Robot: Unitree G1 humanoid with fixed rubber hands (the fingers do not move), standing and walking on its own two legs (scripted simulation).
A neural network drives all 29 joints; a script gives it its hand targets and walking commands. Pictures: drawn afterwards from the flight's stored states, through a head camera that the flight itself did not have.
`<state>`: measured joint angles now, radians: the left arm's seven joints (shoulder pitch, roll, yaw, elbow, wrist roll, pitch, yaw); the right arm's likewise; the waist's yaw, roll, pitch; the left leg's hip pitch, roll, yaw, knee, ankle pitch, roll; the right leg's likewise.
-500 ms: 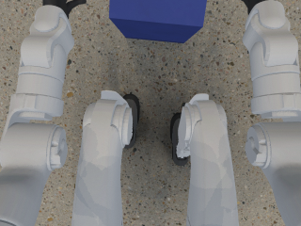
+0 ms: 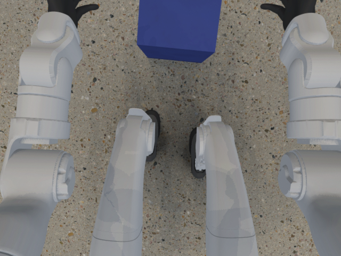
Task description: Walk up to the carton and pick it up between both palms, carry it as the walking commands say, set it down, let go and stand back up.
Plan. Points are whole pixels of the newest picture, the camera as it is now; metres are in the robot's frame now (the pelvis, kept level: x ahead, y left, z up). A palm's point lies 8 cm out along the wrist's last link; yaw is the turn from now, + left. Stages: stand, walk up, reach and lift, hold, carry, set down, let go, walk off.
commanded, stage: set down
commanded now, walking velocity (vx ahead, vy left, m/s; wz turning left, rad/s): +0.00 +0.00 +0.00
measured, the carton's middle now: (178, 19) +0.59 +0.00 -0.42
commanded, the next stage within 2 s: let go in 0.36 s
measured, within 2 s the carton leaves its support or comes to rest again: neither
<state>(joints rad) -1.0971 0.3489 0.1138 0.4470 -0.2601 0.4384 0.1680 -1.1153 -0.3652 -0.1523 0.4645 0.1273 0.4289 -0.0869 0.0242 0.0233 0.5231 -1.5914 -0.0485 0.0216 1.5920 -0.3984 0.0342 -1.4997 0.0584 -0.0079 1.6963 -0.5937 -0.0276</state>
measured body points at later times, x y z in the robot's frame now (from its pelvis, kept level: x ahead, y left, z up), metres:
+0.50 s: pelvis +0.01 +0.00 +0.09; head +0.34 +0.00 +0.39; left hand +0.50 +0.20 -0.04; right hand +0.52 -0.20 -0.04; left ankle +0.16 +0.10 -0.51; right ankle +0.09 -0.10 -0.51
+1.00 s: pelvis +0.07 +0.00 +0.18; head +0.21 -0.01 +0.61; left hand +0.35 +0.23 +0.11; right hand +0.36 -0.23 +0.10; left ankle +0.16 +0.10 -0.51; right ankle +0.09 -0.10 -0.51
